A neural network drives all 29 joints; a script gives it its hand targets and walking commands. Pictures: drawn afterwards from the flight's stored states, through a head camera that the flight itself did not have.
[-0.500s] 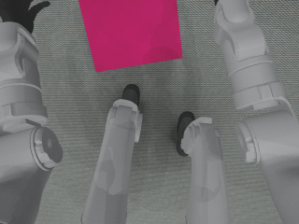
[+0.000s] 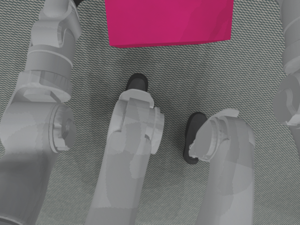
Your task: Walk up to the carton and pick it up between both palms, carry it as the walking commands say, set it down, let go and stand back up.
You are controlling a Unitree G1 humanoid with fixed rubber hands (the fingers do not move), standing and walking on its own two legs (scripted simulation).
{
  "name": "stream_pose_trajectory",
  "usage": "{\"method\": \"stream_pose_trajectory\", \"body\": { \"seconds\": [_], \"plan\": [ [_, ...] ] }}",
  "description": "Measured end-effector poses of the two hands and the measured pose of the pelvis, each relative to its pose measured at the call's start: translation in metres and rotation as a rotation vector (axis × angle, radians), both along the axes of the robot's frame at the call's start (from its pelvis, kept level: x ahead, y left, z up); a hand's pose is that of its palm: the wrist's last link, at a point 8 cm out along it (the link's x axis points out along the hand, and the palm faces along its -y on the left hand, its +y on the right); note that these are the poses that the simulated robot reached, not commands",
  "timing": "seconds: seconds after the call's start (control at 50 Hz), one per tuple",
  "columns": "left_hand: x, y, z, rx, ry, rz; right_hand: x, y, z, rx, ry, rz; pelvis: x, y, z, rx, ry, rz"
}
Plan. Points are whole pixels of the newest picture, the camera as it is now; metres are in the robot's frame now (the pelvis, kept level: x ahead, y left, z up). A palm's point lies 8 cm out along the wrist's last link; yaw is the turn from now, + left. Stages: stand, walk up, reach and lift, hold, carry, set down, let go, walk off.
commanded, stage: reach and lift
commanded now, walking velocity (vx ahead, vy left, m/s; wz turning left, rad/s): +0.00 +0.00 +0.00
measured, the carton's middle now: out of the picture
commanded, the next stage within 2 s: none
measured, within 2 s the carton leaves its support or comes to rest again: neither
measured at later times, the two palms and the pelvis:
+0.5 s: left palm out of the picture +0.51 +0.30 -0.26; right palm out of the picture +0.59 -0.06 -0.29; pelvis +0.04 -0.03 -0.05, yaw -1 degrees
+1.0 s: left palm out of the picture +0.50 +0.30 -0.23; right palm out of the picture +0.61 -0.04 -0.20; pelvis +0.00 +0.00 -0.05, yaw +0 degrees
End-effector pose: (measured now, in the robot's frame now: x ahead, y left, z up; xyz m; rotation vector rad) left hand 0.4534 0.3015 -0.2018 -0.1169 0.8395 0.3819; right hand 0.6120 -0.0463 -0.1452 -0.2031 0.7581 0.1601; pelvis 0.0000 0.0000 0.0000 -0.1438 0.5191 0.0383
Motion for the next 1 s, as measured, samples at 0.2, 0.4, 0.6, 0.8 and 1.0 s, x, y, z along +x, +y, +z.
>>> {"method": "stream_pose_trajectory", "body": {
  "seconds": [0.2,0.4,0.6,0.8,1.0],
  "plan": [
    [0.029,0.027,0.004,0.124,-0.004,0.028,-0.001,-0.004,-0.041,0.044,0.042,0.058,0.015,-0.014,-0.034,0.097,0.062,-0.067],
    [0.056,-0.014,-0.039,0.114,0.017,0.057,-0.018,-0.021,-0.135,0.101,0.012,0.091,0.030,-0.026,-0.045,0.140,0.146,-0.094],
    [0.039,0.022,-0.062,0.133,-0.018,0.114,-0.014,-0.009,-0.126,0.044,-0.057,0.128,0.033,-0.024,-0.048,0.117,0.151,-0.117],
    [0.027,0.007,-0.050,0.016,-0.037,0.052,-0.028,0.004,-0.099,-0.023,0.008,0.073,0.002,-0.001,-0.050,0.088,0.069,-0.093],
    [0.044,-0.001,-0.025,0.058,-0.032,-0.007,-0.002,0.008,-0.059,0.046,-0.027,0.068,-0.003,-0.004,-0.054,0.100,0.029,-0.063]
  ]
}}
